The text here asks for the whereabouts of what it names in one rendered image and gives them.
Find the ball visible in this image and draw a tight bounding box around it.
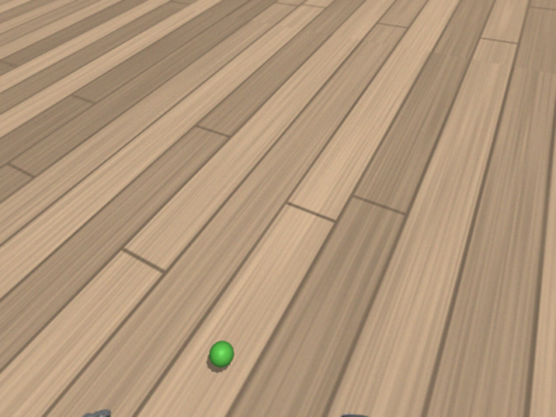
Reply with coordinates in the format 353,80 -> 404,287
209,341 -> 234,367

